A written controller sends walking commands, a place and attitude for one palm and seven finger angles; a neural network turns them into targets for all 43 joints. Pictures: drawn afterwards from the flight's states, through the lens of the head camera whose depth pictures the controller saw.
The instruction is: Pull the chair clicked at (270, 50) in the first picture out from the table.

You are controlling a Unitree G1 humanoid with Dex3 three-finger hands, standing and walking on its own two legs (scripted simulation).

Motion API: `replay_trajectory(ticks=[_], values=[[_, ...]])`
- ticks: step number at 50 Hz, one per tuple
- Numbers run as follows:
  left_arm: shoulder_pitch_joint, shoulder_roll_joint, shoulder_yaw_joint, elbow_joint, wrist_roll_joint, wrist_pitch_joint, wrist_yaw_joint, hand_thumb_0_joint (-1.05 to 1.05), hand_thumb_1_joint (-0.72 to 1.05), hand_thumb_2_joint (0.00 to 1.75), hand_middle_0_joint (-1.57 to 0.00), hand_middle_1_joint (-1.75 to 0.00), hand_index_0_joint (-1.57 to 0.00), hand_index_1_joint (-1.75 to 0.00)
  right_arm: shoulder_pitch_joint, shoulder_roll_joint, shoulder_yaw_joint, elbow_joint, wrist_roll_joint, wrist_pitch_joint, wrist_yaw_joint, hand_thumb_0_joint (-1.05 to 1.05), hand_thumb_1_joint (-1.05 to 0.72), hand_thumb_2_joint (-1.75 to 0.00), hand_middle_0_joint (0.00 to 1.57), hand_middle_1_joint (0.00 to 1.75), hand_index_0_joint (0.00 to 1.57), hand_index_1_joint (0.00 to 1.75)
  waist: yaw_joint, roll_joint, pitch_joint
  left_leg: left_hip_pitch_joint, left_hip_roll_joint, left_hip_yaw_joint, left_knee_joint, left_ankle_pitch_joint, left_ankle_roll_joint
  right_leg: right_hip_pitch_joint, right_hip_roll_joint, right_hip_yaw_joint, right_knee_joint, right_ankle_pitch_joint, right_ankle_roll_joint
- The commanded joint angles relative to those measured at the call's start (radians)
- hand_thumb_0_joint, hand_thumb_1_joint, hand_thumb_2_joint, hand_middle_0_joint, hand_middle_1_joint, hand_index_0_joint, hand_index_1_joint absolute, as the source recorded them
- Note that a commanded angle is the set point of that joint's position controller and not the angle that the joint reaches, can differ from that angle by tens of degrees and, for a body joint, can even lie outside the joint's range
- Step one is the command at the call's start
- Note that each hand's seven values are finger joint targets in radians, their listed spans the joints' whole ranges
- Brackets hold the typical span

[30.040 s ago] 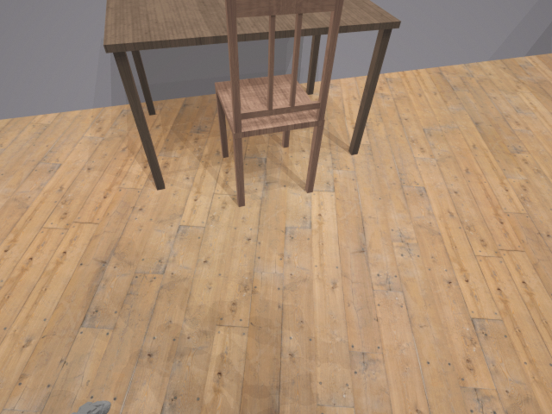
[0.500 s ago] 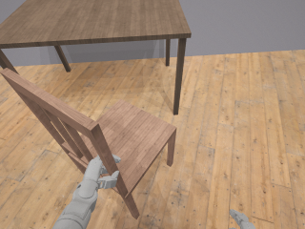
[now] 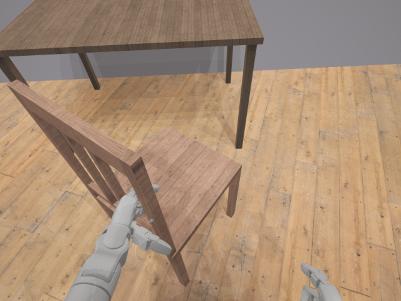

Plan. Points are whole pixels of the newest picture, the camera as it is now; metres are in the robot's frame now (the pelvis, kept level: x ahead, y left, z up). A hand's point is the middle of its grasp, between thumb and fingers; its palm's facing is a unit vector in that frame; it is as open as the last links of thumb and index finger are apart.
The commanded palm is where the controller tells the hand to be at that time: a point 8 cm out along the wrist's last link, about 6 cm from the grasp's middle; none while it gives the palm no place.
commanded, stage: open the thumb and straighten the fingers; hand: left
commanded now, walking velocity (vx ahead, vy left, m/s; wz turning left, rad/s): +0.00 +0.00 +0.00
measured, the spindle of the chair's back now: (93, 171) +0.45 +0.30 -0.05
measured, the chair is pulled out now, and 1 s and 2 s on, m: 0.49 0.49 0.49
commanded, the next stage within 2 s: draw the fingers out of the gap in 0.18 s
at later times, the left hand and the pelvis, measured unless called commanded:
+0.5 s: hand (134, 237) +0.26 +0.15 -0.03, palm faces -0.09 -0.95 -0.29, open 17.4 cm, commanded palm +0.23 +0.20 +0.00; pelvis +0.02 +0.00 +0.00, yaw +0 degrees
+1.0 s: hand (125, 282) +0.18 +0.15 -0.03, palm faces -0.06 -0.95 -0.29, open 17.5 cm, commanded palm +0.15 +0.20 +0.00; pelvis +0.00 +0.00 -0.01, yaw +2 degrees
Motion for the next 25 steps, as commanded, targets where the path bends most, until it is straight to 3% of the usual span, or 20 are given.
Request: replay_trajectory(ticks=[1,2,6,7,9,13,14,15,16,18,19,21,23,25], values=[[-0.198,0.177,0.109,-0.242,0.015,-0.035,0.034,0.0,-0.55,0.2,-0.02,-0.07,-0.02,-0.07,-0.036,-0.125,-0.054,-0.151,0.0,-0.04,-0.013,0.0,-0.9,-0.9,0.2,0.3,0.2,0.3,0.014,-0.072,-0.242,-0.049,0.01,-0.039,-0.106,0.353,-0.016,0.294,0.017,0.016,-0.035,0.255,-0.024],[-0.171,0.14,0.082,-0.238,0.011,-0.024,0.028,0.0,-0.55,0.2,0.0,0.0,0.0,0.0,-0.043,-0.123,-0.052,-0.155,0.0,-0.039,-0.012,0.0,-0.9,-0.9,0.2,0.3,0.2,0.3,0.014,-0.078,-0.227,-0.051,0.012,-0.035,-0.103,0.356,-0.015,0.286,0.018,0.013,-0.036,0.257,-0.024],[-0.164,0.125,0.062,-0.249,-0.012,0.016,0.003,0.0,-0.55,0.2,0.0,0.0,0.0,0.0,-0.048,-0.132,-0.048,-0.159,0.003,-0.04,-0.012,0.0,-0.9,-0.9,0.2,0.3,0.2,0.3,-0.004,-0.082,-0.189,-0.068,0.012,-0.04,-0.096,0.308,-0.012,0.252,0.021,0.005,-0.043,0.213,-0.023],[-0.177,0.1,0.036,-0.267,-0.014,0.023,-0.005,0.0,-0.55,0.2,0.0,0.0,0.0,0.0,-0.051,-0.13,-0.047,-0.164,0.003,-0.044,-0.013,0.0,-0.9,-0.9,0.2,0.3,0.2,0.3,-0.008,-0.06,-0.193,-0.058,0.012,-0.042,-0.092,0.316,-0.011,0.244,0.021,0.002,-0.041,0.212,-0.023],[-0.19,0.122,0.044,-0.31,-0.013,0.025,-0.011,0.0,-0.55,0.2,0.0,0.0,0.0,0.0,-0.04,-0.131,-0.051,-0.165,0.002,-0.052,-0.017,0.0,-0.9,-0.9,0.2,0.3,0.2,0.3,-0.01,-0.031,-0.231,-0.032,0.011,-0.047,-0.079,0.349,-0.013,0.249,0.022,0.003,-0.036,0.226,-0.024],[-0.161,0.118,0.03,-0.382,-0.01,0.013,-0.001,0.0,-0.55,0.2,0.0,0.0,0.0,0.0,-0.022,-0.13,-0.055,-0.168,-0.004,-0.07,-0.022,0.0,-0.9,-0.9,0.2,0.3,0.2,0.3,-0.013,-0.049,-0.277,0.002,0.02,-0.065,-0.058,0.456,-0.025,0.248,0.025,-0.005,-0.014,0.284,-0.024],[-0.164,0.274,0.174,-0.343,-0.001,0.011,0.011,0.0,-0.55,0.2,0.0,0.0,0.0,0.0,-0.001,-0.142,-0.055,-0.152,-0.007,-0.065,-0.029,0.0,-0.9,-0.9,0.2,0.3,0.2,0.3,0.002,-0.061,-0.267,-0.03,0.013,-0.062,-0.056,0.432,-0.024,0.27,0.024,0.002,-0.009,0.292,-0.025],[-0.071,0.223,0.143,-0.345,0.001,0.013,0.004,0.0,-0.55,0.2,0.0,0.0,0.0,0.0,-0.009,-0.13,-0.054,-0.165,-0.01,-0.062,-0.026,0.0,-0.9,-0.9,0.2,0.3,0.2,0.3,0.018,-0.059,-0.272,-0.035,0.01,-0.056,-0.063,0.438,-0.024,0.29,0.022,0.003,-0.006,0.301,-0.026],[-0.027,0.204,0.131,-0.375,-0.002,0.012,0.005,0.0,-0.55,0.2,0.0,0.0,0.0,0.0,-0.009,-0.127,-0.053,-0.178,-0.008,-0.064,-0.023,0.0,-0.9,-0.9,0.2,0.3,0.2,0.3,0.017,-0.07,-0.274,-0.043,0.01,-0.051,-0.059,0.449,-0.022,0.297,0.021,0.001,-0.003,0.323,-0.027],[0.068,0.191,0.117,-0.409,0.001,0.015,-0.005,0.0,-0.55,0.2,0.0,0.0,0.0,0.0,-0.02,-0.125,-0.055,-0.194,-0.005,-0.068,-0.016,0.0,-0.9,-0.9,0.2,0.3,0.2,0.3,0.029,-0.024,-0.269,-0.042,0.013,-0.048,-0.058,0.473,-0.025,0.299,0.017,0.005,-0.005,0.326,-0.032],[0.1,0.15,0.076,-0.426,-0.004,0.02,-0.012,0.0,-0.55,0.2,0.0,0.0,0.0,0.0,-0.022,-0.12,-0.052,-0.198,-0.004,-0.07,-0.012,0.0,-0.9,-0.9,0.2,0.3,0.2,0.3,0.02,-0.026,-0.257,-0.035,0.016,-0.044,-0.055,0.478,-0.023,0.29,0.016,0.002,-0.007,0.328,-0.028],[0.161,0.154,0.07,-0.46,-0.015,0.033,-0.025,0.0,-0.55,0.2,0.0,0.0,0.0,0.0,-0.031,-0.124,-0.053,-0.211,0.0,-0.075,-0.008,0.0,-0.9,-0.9,0.2,0.3,0.2,0.3,0.014,-0.035,-0.213,-0.058,0.017,-0.043,-0.053,0.434,-0.02,0.271,0.018,-0.001,-0.014,0.305,-0.028],[0.222,0.183,0.095,-0.506,-0.023,0.038,-0.032,0.0,-0.55,0.2,0.0,0.0,0.0,0.0,-0.039,-0.129,-0.054,-0.226,0.001,-0.081,-0.011,0.0,-0.9,-0.9,0.2,0.3,0.2,0.3,0.016,-0.059,-0.199,-0.085,0.015,-0.047,-0.054,0.403,-0.015,0.284,0.02,-0.001,-0.016,0.298,-0.032],[0.258,0.169,0.075,-0.571,-0.024,0.035,-0.029,0.0,-0.55,0.2,0.0,0.0,0.0,0.0,-0.036,-0.124,-0.052,-0.241,0.0,-0.091,-0.014,0.0,-0.9,-0.9,0.2,0.3,0.2,0.3,0.014,-0.052,-0.209,-0.075,0.012,-0.046,-0.048,0.39,-0.012,0.276,0.02,-0.001,-0.012,0.284,-0.027]])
